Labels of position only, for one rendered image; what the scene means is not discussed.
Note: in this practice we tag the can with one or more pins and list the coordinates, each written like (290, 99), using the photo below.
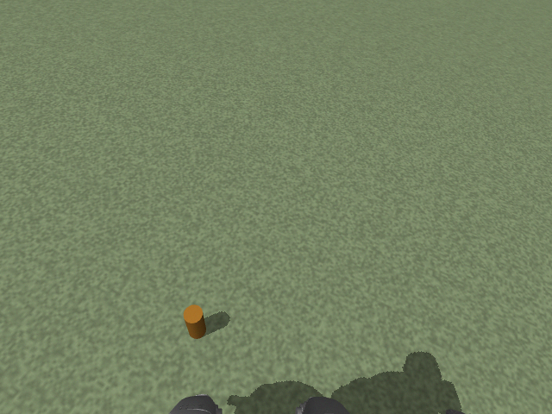
(194, 320)

